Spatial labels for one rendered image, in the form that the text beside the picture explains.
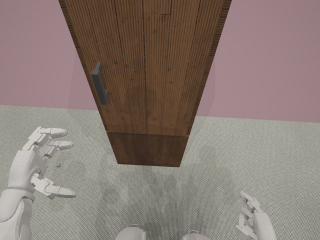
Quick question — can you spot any robot right shin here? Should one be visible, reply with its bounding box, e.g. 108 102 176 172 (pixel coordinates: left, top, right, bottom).
189 230 199 234

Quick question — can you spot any right robot hand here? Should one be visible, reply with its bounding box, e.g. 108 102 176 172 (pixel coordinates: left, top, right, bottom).
236 191 277 240

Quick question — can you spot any left robot forearm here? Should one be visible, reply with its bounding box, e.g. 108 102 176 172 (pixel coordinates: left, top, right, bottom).
0 188 35 240

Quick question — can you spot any left robot hand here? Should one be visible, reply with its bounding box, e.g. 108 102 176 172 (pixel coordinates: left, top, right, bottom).
7 126 77 200

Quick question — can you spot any robot left shin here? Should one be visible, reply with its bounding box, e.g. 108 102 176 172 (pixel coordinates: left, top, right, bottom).
130 224 140 228

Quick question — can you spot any robot shin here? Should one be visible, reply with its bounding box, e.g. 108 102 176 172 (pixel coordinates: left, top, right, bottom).
189 230 199 234
130 224 140 228

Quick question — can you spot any cupboard door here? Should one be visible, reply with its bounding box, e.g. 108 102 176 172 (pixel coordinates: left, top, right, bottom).
64 0 224 136

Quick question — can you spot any handle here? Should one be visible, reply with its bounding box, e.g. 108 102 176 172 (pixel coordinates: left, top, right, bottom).
91 62 109 105

